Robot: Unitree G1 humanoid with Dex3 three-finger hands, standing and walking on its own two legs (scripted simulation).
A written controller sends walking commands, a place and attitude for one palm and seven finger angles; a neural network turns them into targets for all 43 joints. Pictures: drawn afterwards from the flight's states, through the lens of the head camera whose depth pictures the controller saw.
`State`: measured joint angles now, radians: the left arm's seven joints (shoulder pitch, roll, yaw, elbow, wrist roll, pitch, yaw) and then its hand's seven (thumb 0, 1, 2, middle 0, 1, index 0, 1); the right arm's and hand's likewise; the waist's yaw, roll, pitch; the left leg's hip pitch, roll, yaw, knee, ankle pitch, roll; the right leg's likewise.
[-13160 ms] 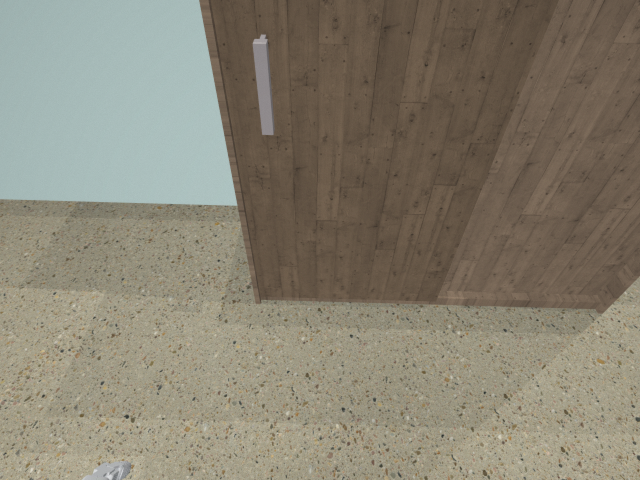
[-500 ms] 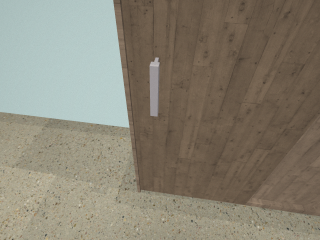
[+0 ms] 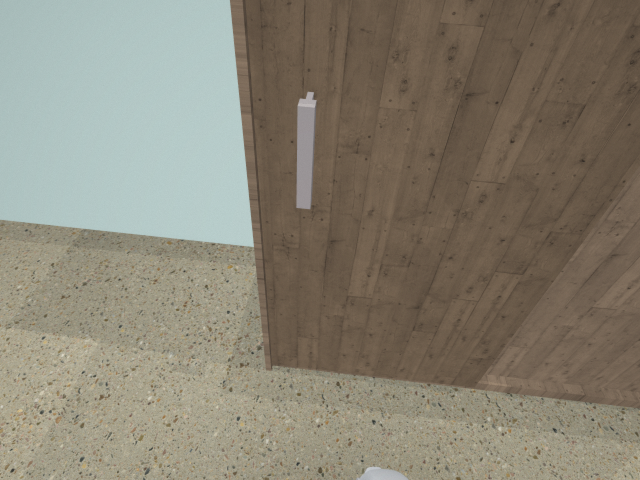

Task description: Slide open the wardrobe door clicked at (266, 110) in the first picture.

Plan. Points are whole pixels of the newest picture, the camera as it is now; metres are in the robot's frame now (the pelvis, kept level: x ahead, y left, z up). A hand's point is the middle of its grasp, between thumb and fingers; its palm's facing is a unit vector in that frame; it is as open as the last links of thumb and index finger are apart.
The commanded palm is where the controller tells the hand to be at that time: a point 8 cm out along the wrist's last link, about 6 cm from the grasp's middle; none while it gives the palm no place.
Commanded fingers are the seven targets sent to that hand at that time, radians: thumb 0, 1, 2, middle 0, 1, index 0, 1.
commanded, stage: look again from close up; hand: left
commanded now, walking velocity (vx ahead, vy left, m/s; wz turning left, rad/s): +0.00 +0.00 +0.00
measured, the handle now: (307, 152) +0.60 +0.04 +0.12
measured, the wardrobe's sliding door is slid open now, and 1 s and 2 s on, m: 0.00 0.00 0.00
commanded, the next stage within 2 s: shuffle to correct the standing spot in 1.34 s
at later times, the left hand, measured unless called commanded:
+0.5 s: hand out of the picture -0.08 +0.15 -0.16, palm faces +0.04 -0.99 -0.13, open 7.4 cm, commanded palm none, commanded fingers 0.00 0.90 0.90 -0.20 -0.30 -0.20 -0.30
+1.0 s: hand out of the picture -0.08 +0.16 -0.15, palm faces +0.02 -0.99 -0.15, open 7.4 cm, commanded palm none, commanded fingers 0.00 0.90 0.90 -0.20 -0.30 -0.20 -0.30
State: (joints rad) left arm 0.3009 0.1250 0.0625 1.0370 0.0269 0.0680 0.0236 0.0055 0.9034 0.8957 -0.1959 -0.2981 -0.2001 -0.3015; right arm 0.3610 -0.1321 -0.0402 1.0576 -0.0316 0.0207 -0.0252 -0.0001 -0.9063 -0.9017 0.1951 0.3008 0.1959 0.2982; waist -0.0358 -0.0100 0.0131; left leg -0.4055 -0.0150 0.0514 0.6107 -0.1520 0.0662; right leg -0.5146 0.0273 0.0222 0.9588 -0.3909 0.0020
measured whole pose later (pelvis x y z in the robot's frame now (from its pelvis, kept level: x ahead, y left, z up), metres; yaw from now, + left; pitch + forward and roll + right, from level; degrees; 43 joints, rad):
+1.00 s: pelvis -0.06 +0.01 +0.02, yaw -2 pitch +0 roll +1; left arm 0.34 0.10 0.00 1.11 0.02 -0.02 0.03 0.00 0.91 0.90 -0.19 -0.30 -0.20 -0.30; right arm 0.32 -0.11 0.01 1.13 -0.01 -0.02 -0.03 0.01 -0.91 -0.90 0.20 0.30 0.20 0.30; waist 0.00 0.00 0.01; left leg -0.19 -0.03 0.03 0.40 -0.21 0.03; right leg -0.21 -0.01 -0.05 0.44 -0.22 -0.02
